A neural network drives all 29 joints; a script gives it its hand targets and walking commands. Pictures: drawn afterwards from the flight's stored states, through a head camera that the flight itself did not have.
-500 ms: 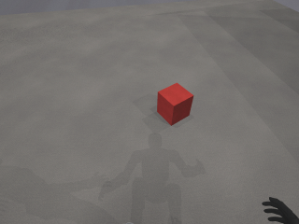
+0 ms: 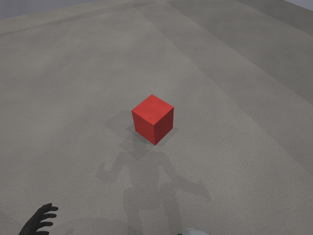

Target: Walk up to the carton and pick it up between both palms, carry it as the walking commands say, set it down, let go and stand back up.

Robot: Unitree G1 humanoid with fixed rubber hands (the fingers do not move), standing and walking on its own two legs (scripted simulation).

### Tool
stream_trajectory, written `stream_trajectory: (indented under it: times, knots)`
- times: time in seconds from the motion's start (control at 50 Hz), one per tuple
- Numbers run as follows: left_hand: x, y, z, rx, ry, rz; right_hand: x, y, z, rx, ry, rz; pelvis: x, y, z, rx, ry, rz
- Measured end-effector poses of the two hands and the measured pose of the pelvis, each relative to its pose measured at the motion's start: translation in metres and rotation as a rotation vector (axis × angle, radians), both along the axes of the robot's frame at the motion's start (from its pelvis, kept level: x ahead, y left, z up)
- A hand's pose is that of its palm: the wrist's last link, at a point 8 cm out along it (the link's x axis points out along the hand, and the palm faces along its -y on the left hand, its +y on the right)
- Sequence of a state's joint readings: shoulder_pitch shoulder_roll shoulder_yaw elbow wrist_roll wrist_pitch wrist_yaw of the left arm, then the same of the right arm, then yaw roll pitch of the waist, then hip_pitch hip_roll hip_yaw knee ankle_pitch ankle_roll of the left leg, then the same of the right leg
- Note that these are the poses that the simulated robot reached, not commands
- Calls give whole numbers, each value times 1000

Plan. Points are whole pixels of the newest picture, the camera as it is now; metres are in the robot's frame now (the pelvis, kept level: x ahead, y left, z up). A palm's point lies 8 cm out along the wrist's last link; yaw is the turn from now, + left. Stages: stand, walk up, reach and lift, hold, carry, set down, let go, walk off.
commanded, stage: walk up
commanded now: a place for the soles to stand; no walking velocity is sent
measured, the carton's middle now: (153, 119) +0.99 +0.01 -0.63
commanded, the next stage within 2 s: none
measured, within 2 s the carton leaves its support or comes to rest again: neither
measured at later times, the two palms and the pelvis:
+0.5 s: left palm (18, 218) +0.22 +0.38 -0.07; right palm (264, 164) +0.29 -0.29 -0.02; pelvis +0.17 +0.05 +0.02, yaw +2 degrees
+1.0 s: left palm (42, 149) +0.40 +0.36 -0.03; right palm (246, 140) +0.40 -0.30 -0.06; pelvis +0.31 +0.02 +0.02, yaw +1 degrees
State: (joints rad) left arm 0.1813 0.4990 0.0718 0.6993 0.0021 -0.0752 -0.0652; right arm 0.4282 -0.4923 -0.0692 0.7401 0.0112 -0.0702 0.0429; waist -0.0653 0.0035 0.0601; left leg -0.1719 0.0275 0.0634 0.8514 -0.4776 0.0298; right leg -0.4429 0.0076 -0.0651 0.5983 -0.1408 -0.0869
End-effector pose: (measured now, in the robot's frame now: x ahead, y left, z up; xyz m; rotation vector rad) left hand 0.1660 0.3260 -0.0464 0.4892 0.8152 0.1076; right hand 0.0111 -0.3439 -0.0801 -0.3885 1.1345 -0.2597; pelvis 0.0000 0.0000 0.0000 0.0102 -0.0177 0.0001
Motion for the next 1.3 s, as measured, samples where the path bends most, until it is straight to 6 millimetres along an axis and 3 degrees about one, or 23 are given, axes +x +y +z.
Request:
stream_trajectory:
  times: [0.08,0.26,0.32,0.4,0.48,0.68,0.76,0.82,0.9,1.0,1.12,1.18,1.24,1.3]
  knots:
    - [-2,-1,7,0,0,58,63,16,1,46,-46,84,23,-4,9,-5,-20,14]
    - [-46,28,4,-4,151,190,190,24,35,22,-143,228,80,6,23,-7,-30,41]
    - [-40,41,-5,-16,183,212,227,30,50,-9,-179,242,104,16,23,-12,-13,39]
    - [-11,60,-22,-35,197,208,272,42,61,-71,-234,258,138,37,14,-27,12,35]
    - [36,60,-29,-64,215,175,283,53,64,-90,-250,208,165,50,18,-22,-3,32]
    - [172,48,-13,-85,147,62,253,52,47,-60,-51,69,225,53,26,-20,-18,11]
    - [227,34,-4,-52,110,14,264,42,29,-31,-35,29,253,45,19,-9,-7,-4]
    - [262,30,0,-8,39,9,285,35,8,-6,-33,26,275,34,6,1,0,-3]
    - [267,28,11,6,3,55,331,44,4,34,-60,85,292,26,12,5,-20,5]
    - [236,34,15,11,73,129,390,48,16,49,-109,169,312,25,22,7,-38,14]
    - [210,50,1,-9,175,192,444,46,35,6,-135,210,340,31,23,-3,-37,30]
    - [216,59,-10,-32,198,206,470,50,48,-36,-160,216,359,39,22,-10,-20,30]
    - [234,69,-27,-53,210,199,494,53,56,-94,-201,223,379,51,13,-20,-6,25]
    - [261,65,-37,-76,227,180,501,56,61,-124,-228,195,394,59,13,-11,-19,23]
